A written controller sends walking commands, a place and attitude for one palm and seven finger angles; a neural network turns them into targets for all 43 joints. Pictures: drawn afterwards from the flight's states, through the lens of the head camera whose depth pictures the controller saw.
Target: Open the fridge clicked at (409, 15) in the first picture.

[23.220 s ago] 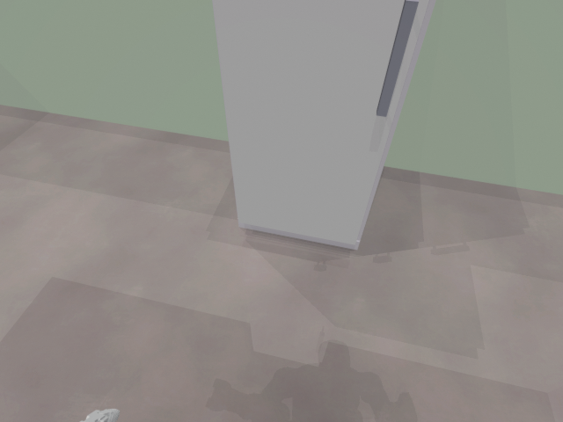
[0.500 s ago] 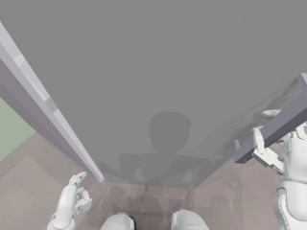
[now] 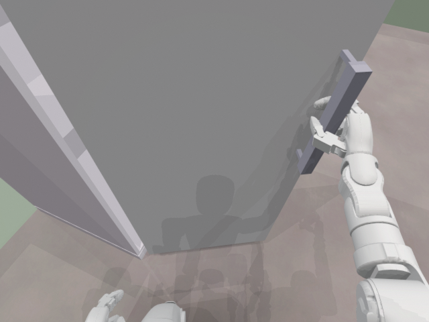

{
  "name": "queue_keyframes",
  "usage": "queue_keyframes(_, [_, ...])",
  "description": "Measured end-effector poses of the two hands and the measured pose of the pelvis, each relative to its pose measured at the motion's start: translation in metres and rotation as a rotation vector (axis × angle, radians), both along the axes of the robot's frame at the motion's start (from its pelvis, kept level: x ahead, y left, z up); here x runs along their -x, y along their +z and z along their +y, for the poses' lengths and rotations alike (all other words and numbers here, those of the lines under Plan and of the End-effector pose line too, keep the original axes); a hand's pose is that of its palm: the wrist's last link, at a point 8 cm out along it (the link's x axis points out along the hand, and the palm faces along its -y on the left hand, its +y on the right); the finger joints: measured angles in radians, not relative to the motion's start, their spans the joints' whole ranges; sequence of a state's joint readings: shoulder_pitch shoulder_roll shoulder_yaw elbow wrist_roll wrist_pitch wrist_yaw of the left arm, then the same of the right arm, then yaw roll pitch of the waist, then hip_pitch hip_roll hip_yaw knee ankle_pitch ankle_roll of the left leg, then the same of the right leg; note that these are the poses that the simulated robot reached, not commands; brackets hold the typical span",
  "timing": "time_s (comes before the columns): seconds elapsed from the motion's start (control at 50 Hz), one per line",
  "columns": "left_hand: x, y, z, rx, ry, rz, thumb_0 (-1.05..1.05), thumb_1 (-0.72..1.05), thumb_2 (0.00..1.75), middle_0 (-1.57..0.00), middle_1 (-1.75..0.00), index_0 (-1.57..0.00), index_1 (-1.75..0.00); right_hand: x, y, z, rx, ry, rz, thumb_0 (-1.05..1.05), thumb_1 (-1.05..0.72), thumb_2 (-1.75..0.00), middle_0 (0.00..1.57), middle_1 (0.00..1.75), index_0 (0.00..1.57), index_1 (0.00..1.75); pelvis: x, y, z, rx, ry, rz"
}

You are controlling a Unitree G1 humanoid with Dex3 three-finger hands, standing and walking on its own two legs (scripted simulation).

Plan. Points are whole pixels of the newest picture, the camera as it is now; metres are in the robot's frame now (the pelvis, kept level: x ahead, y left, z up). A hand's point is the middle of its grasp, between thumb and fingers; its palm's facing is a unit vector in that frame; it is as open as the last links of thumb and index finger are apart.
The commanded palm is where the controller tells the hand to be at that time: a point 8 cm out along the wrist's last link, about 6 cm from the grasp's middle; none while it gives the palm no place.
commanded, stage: stop walking and hold the door back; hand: right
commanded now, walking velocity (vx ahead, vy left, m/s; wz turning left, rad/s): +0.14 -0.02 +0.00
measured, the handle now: (321, 121) +0.47 -0.19 +0.11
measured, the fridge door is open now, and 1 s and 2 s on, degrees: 59 58 56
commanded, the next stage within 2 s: loosen the grip on the handle in 1.10 s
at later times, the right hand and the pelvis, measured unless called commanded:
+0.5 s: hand (316, 128) +0.44 -0.18 +0.11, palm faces +0.09 +0.98 -0.17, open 6.1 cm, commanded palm +0.40 -0.24 +0.10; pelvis +0.02 -0.02 -0.01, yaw +7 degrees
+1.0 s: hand (318, 133) +0.43 -0.18 +0.11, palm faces +0.08 +0.98 -0.18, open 5.9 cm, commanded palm +0.41 -0.23 +0.10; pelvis +0.00 -0.03 -0.01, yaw +8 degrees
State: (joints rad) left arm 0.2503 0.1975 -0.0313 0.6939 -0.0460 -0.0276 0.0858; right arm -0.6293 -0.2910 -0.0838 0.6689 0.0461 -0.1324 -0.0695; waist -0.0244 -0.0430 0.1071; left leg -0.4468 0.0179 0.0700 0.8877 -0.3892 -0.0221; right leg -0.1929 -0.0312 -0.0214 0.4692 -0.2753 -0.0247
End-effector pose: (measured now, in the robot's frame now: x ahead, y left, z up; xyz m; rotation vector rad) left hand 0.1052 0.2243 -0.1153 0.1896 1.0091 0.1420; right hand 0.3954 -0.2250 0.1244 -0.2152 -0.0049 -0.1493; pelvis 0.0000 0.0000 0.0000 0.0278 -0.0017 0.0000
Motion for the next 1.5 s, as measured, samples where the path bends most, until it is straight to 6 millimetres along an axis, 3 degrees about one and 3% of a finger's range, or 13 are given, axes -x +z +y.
queue_keyframes(0.06, [0.029, -0.018, 0.008, 0.018, 0.025, 0.079, 0.01, 0.91, 0.90, -0.21, -0.30, -0.21, -0.30, -0.008, 0.001, 0.001, 0.018, -0.021, 0.006, -0.08, -0.59, -0.74, 0.46, 1.40, 0.45, 1.40, 0.001, -0.008, 0.011, 0.010, 0.022, 0.000])
queue_keyframes(0.14, [0.049, -0.036, 0.033, 0.002, 0.102, 0.107, 0.01, 0.92, 0.90, -0.21, -0.30, -0.21, -0.30, -0.016, 0.000, 0.004, 0.047, -0.047, -0.013, -0.08, -0.60, -0.75, 0.46, 1.40, 0.45, 1.40, 0.004, -0.019, 0.018, 0.008, 0.028, -0.016])
queue_keyframes(0.24, [0.057, -0.019, 0.062, -0.069, 0.175, 0.073, 0.01, 0.91, 0.90, -0.21, -0.30, -0.21, -0.30, -0.024, -0.001, 0.006, 0.023, -0.045, -0.008, -0.07, -0.61, -0.75, 0.45, 1.39, 0.43, 1.40, 0.002, -0.010, 0.014, 0.041, 0.043, -0.036])
queue_keyframes(0.34, [0.047, 0.006, 0.075, -0.146, 0.209, -0.010, 0.01, 0.91, 0.90, -0.20, -0.30, -0.20, -0.30, -0.029, -0.002, 0.005, 0.001, -0.010, -0.055, -0.04, -0.61, -0.74, 0.45, 1.39, 0.43, 1.40, -0.005, -0.007, 0.002, 0.051, 0.068, -0.038])
queue_keyframes(0.42, [0.031, 0.019, 0.069, -0.202, 0.234, -0.084, 0.01, 0.91, 0.90, -0.20, -0.30, -0.20, -0.30, -0.029, -0.006, 0.001, -0.016, 0.046, -0.121, -0.02, -0.61, -0.73, 0.45, 1.40, 0.41, 1.40, -0.015, -0.014, -0.015, 0.016, 0.086, -0.037])
queue_keyframes(0.52, [0.006, 0.029, 0.036, -0.158, 0.214, -0.140, 0.01, 0.91, 0.90, -0.20, -0.30, -0.20, -0.30, -0.018, -0.009, -0.002, -0.023, 0.097, -0.161, -0.02, -0.62, -0.73, 0.46, 1.40, 0.38, 1.38, -0.021, -0.011, -0.025, 0.009, 0.129, -0.011])
queue_keyframes(0.66, [-0.027, 0.014, -0.012, -0.029, 0.110, -0.174, 0.01, 0.91, 0.90, -0.20, -0.30, -0.20, -0.30, 0.005, -0.009, -0.004, -0.018, 0.092, -0.169, -0.03, -0.62, -0.74, 0.46, 1.40, 0.36, 1.39, -0.020, -0.012, -0.026, -0.007, 0.140, -0.010])
queue_keyframes(0.76, [-0.034, 0.010, -0.027, -0.010, 0.070, -0.169, 0.01, 0.91, 0.90, -0.21, -0.30, -0.21, -0.30, 0.010, -0.009, -0.004, -0.020, 0.096, -0.142, -0.05, -0.59, -0.78, 0.46, 1.40, 0.38, 1.40, -0.014, -0.011, -0.029, 0.003, 0.136, -0.016])
queue_keyframes(0.9, [-0.019, 0.012, -0.016, -0.055, 0.076, -0.157, 0.01, 0.91, 0.90, -0.21, -0.30, -0.21, -0.30, 0.000, -0.007, -0.003, -0.021, 0.092, -0.086, -0.07, -0.59, -0.82, 0.46, 1.40, 0.40, 1.40, -0.005, -0.010, -0.031, 0.000, 0.129, -0.018])
queue_keyframes(1.08, [0.035, 0.013, 0.016, -0.130, 0.174, -0.080, 0.01, 0.91, 0.90, -0.21, -0.30, -0.21, -0.30, -0.015, -0.006, 0.000, -0.032, 0.081, -0.054, -0.07, -0.62, -0.80, 0.46, 1.40, 0.38, 1.40, 0.002, -0.009, -0.031, 0.000, 0.135, -0.015])
queue_keyframes(1.22, [0.069, 0.011, 0.026, -0.145, 0.237, -0.009, 0.01, 0.91, 0.90, -0.20, -0.30, -0.20, -0.30, -0.022, -0.005, -0.001, -0.009, 0.097, -0.055, -0.08, -0.62, -0.79, 0.46, 1.40, 0.37, 1.40, 0.004, -0.009, -0.030, -0.001, 0.148, -0.018])
queue_keyframes(1.38, [0.076, 0.015, 0.028, -0.115, 0.229, -0.096, 0.01, 0.91, 0.90, -0.20, -0.30, -0.20, -0.30, -0.029, -0.004, -0.006, -0.072, 0.073, -0.023, -0.05, -0.42, -0.68, 0.43, 1.37, 0.41, 1.40, 0.004, -0.012, -0.026, 0.028, 0.144, 0.033])
queue_keyframes(1.5, [0.065, 0.008, 0.028, -0.092, 0.214, -0.097, 0.01, 0.91, 0.90, -0.20, -0.30, -0.20, -0.30, -0.022, -0.007, -0.006, -0.038, 0.068, -0.084, -0.02, 0.01, -0.47, 0.42, 1.36, 0.36, 1.37, -0.001, -0.016, -0.023, 0.033, 0.150, 0.045])
